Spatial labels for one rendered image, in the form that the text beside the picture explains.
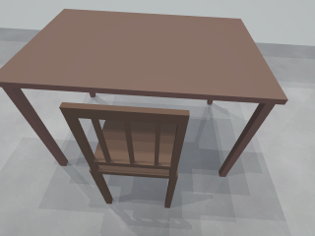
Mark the chair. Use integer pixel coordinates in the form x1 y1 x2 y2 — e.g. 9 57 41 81
59 102 190 208

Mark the table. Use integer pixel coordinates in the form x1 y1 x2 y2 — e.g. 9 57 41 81
0 9 288 177

